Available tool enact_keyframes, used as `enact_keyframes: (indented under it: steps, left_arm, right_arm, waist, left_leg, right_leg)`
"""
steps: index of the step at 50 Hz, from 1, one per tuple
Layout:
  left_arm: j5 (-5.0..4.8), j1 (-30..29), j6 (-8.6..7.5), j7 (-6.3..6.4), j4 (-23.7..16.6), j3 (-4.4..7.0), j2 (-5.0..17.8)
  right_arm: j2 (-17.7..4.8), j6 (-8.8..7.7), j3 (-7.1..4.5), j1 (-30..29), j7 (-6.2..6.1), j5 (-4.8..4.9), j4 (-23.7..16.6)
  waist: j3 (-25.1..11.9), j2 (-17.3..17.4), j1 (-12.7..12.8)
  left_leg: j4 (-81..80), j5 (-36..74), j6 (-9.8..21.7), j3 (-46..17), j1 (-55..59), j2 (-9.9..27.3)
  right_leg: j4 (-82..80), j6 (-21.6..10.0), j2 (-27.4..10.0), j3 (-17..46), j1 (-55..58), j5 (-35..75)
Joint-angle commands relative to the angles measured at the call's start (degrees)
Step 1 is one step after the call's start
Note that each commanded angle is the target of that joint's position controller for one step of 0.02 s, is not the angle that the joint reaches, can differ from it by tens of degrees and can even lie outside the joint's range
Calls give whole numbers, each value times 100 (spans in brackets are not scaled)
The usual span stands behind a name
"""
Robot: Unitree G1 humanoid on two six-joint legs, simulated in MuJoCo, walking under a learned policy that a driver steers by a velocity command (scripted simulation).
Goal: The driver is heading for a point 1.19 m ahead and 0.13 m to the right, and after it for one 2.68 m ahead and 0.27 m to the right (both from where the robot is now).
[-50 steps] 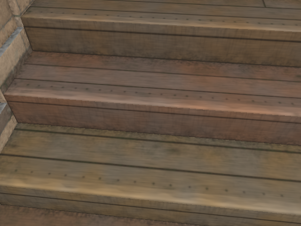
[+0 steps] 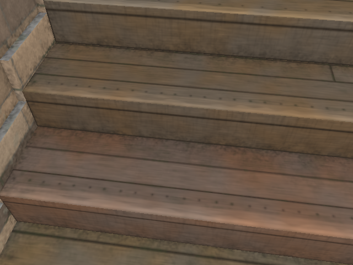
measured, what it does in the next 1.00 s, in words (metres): climbs: right foot 0.18 m higher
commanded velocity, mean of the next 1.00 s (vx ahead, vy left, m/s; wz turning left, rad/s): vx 0.18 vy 0.00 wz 0.00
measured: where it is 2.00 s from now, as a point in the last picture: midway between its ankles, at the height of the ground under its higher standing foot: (242, 157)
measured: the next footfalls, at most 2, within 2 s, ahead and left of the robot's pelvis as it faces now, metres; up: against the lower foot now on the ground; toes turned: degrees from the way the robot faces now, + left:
right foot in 0.46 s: +0.26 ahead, -0.23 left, +0.18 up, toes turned -6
left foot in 1.02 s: +0.28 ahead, -0.05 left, +0.17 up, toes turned -1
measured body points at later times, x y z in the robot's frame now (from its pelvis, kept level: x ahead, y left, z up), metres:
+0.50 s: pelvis +0.12 -0.10 +0.06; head +0.15 -0.11 +0.50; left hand +0.36 +0.05 -0.02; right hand +0.06 -0.33 -0.09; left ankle +0.06 +0.06 -0.69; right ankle +0.22 -0.23 -0.54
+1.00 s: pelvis +0.21 -0.12 +0.19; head +0.19 -0.10 +0.64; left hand +0.27 +0.13 +0.04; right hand +0.32 -0.37 +0.09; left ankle +0.25 -0.04 -0.52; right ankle +0.21 -0.23 -0.53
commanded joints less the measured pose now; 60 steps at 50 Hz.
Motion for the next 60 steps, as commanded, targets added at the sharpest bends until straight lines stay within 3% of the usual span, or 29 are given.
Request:
enact_keyframes:
  steps: [1, 3, 6, 11, 19, 20, 21, 23, 24, 25, 27, 28, 30, 32, 33, 38, 41, 42, 44, 46, 48, 50, 51, 52, 53, 54, 55, 56, 60]
  left_arm:
    - [19, 1059, 198, 77, 158, -205, -456]
    - [-40, 1047, 228, 166, 359, -131, -350]
    - [53, 50, 296, 284, -9, -132, -328]
    - [42, -1408, 399, 251, -823, -269, -442]
    - [50, -1465, 574, 43, -1339, -371, -748]
    - [-52, -1349, 594, 1, -1275, -416, -701]
    - [-217, -1320, 666, 39, -1249, -439, -773]
    - [-273, -694, 747, 119, -853, -302, -567]
    - [-341, -51, 538, 166, -562, -283, -664]
    - [-219, 672, 461, 205, -519, -162, -244]
    - [18, 627, 693, 325, -310, 178, 840]
    - [-2, 147, 671, 319, -446, 260, 1259]
    - [108, -228, 530, 301, -88, 59, 557]
    - [197, 9, 365, 196, 339, -61, -69]
    - [238, 158, 290, 147, 503, -105, -212]
    - [54, 328, -37, 94, 753, 41, 186]
    - [36, 514, -84, 216, 661, 222, 673]
    - [23, 486, -83, 293, 571, 278, 780]
    - [76, 519, -67, 334, 508, 328, 863]
    - [145, -21, -38, 264, 435, 352, 924]
    - [130, -68, -6, 223, 511, 349, 870]
    - [86, -136, 127, 150, 457, 248, 616]
    - [130, -138, 228, 54, 492, 132, 249]
    - [101, -1058, 201, 1, 4, -2, -87]
    - [-121, -164, 195, -38, -430, -67, -322]
    - [79, -282, 133, -36, -458, -48, 60]
    - [165, -594, 58, -84, -631, 2, 407]
    - [127, -441, 58, -112, -505, 18, 507]
    - [41, -664, 305, -283, -539, 15, 362]
  right_arm:
    - [326, -310, 148, 38, 72, -50, -20]
    - [130, -436, 158, 369, 67, -107, -74]
    - [-273, -464, 17, 910, 35, -42, -9]
    - [-92, -472, -2, 1629, -127, -69, 146]
    - [-273, -281, -142, 1302, -380, -68, -86]
    - [-514, -204, -212, 1045, -335, -2, -303]
    - [-741, -147, -300, 1114, -315, -12, -382]
    - [-809, 13, -322, 1522, -199, 58, -181]
    - [-363, 36, -199, 1817, 18, -5, -130]
    - [-565, 16, -202, 1475, 138, 112, -344]
    - [-190, 109, -181, 513, 313, 8, -894]
    - [186, 116, -128, 380, 332, -165, -1187]
    - [333, 126, -13, 108, 119, -180, -1459]
    - [188, 104, -26, 557, 38, -221, -1237]
    - [243, 123, -4, 520, 34, -213, -1268]
    - [106, 306, 77, -340, 107, -132, -1875]
    - [-351, 390, -50, -471, 142, -50, -1963]
    - [-306, 395, -39, -604, 153, 48, -2039]
    - [-344, 444, -45, -695, 153, 123, -2105]
    - [-437, 545, -143, 295, 117, 260, -1671]
    - [-410, 582, -208, 888, 66, 200, -1355]
    - [84, 492, -129, 1462, 23, 4, -952]
    - [278, 389, -51, 2209, 81, -102, -563]
    - [515, 284, 69, 2205, 114, -177, -705]
    - [-360, 180, -23, 1076, -32, -390, -1205]
    - [-710, 122, -164, 615, 6, -86, -1336]
    - [-358, 3, -18, 329, 40, -63, -1494]
    - [-423, -69, -37, 427, 63, -94, -1404]
    - [-389, -198, -121, 1418, -74, -162, -879]
  waist:
    - [483, 53, 397]
    - [0, 411, 223]
    - [-61, 759, -167]
    - [194, 598, -565]
    - [-33, 971, -366]
    - [-200, 903, -375]
    - [-182, 1313, -412]
    - [-267, 884, -420]
    - [-784, 808, -215]
    - [-1474, -83, 404]
    - [-1087, -1934, 543]
    - [-1022, -1720, 250]
    - [193, -750, -249]
    - [118, -152, -533]
    - [18, -524, -581]
    - [236, -130, -697]
    - [65, -289, -490]
    - [11, -539, -490]
    - [-136, -363, -471]
    - [-434, -452, -921]
    - [108, -24, -979]
    - [413, 751, -1177]
    - [47, 837, -1174]
    - [315, 1145, -1515]
    - [140, 2292, -277]
    - [594, 1460, -155]
    - [1000, 730, -104]
    - [753, 148, -46]
    - [450, -56, -367]
  left_leg:
    - [-1900, 2447, 337, -1126, -186, 1154]
    - [-1965, 3804, 553, -1086, 283, 1379]
    - [-2381, 3115, 798, -1714, 1559, 1705]
    - [-2773, 1498, 703, -2081, 3125, 2039]
    - [-3178, 1742, 607, -1547, 2892, 1731]
    - [-3626, 1811, 685, -1212, 2482, 1641]
    - [-3869, 2059, 608, -1263, 1988, 1875]
    - [-3587, 2739, 596, -778, 2130, 1783]
    - [-2551, 4863, 173, -297, 1582, 1337]
    - [-1160, 4955, -250, -148, 1310, 901]
    - [2354, 205, -281, -1051, -381, 110]
    - [4443, -26, -320, -1907, -1092, -212]
    - [5010, 600, -260, -1835, -1886, -1]
    - [5010, 1146, -283, -1605, -1755, -47]
    - [5806, 1025, -252, -1483, -1949, -215]
    - [4742, 1136, -444, -1674, -2575, 202]
    - [3844, 1167, -673, -1229, -2293, 318]
    - [3294, 787, -690, -1376, -2013, 599]
    - [2085, 263, -656, -1109, -1361, 721]
    - [1164, -570, -335, -324, 912, 536]
    - [393, -606, -139, 241, 1579, 290]
    - [-1528, 247, -192, 446, 2099, 106]
    - [-1482, -733, -176, -612, 3002, 512]
    - [-1620, 492, -216, -1081, 2749, 872]
    - [-3269, -2142, 369, -4704, 2133, 2123]
    - [-4161, -4126, 730, -5482, 1680, 2621]
    - [-3888, -2519, 796, -5150, 1138, 2500]
    - [-3666, -2000, 696, -4380, 1212, 2193]
    - [-3167, -695, 610, -2868, 1878, 1274]
  right_leg:
    - [-755, 44, -39, 10, -317, 109]
    - [-30, 159, 74, -495, -310, 175]
    - [1219, 216, -118, -567, -1784, -590]
    - [1752, 187, -637, -469, -3618, -1763]
    - [-1302, 414, -1349, -717, -2323, -1088]
    - [-2758, 368, -1313, -1205, -1189, -1736]
    - [-3489, 169, -1150, -1106, 29, -3292]
    - [-4682, 100, -556, -2182, 1308, -2978]
    - [-4773, -130, -590, -1096, 2605, -1658]
    - [-5393, -477, -1201, 745, 3157, -1658]
    - [-8621, -1031, -1889, 3609, 2622, -6265]
    - [-8816, -862, -2061, 3960, 2506, -6226]
    - [-7932, -199, -1821, 2281, 1494, -5044]
    - [-7032, 41, -1378, 1020, 1458, -3813]
    - [-7017, -83, -1369, 845, 1538, -3746]
    - [-8241, -219, -1602, 931, 1929, -3558]
    - [-8912, -724, -1710, 867, 2368, -3432]
    - [-9245, -773, -1867, 1019, 2485, -3405]
    - [-9457, -642, -1730, 630, 2840, -3269]
    - [-9522, -477, -1535, -189, 2097, -3207]
    - [-9054, -410, -1404, -477, 1814, -3685]
    - [-7376, -86, -807, -985, 2139, -2999]
    - [-5535, -147, -504, -1224, 1212, -2865]
    - [-3712, -55, -87, -769, 493, -3128]
    - [-3190, 357, 127, 94, -400, -1768]
    - [-2548, 494, -414, -22, -841, -1174]
    - [-2105, 691, -488, -120, -727, -729]
    - [-1885, 680, -566, -161, -611, -854]
    - [-1880, 467, -469, -605, -631, -717]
